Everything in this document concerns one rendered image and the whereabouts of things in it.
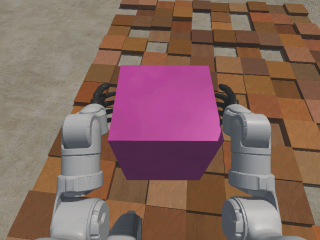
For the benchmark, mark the left robot forearm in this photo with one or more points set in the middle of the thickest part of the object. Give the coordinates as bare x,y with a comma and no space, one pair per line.
80,149

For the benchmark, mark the right robot forearm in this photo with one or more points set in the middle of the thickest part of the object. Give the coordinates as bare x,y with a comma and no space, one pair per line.
250,144

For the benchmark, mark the robot left upper arm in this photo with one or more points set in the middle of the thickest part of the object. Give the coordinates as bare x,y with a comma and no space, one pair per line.
80,219

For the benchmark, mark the robot right hand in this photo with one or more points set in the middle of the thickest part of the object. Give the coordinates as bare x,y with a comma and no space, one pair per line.
228,99

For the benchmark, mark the robot right upper arm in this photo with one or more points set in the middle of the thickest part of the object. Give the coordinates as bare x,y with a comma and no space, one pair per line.
252,218

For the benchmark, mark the robot left hand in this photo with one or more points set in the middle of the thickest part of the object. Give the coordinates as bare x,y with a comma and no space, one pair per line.
98,98

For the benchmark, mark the left robot thigh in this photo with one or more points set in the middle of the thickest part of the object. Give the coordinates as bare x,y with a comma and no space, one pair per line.
127,227

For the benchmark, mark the carton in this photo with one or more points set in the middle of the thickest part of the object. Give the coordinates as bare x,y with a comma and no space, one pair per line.
165,123

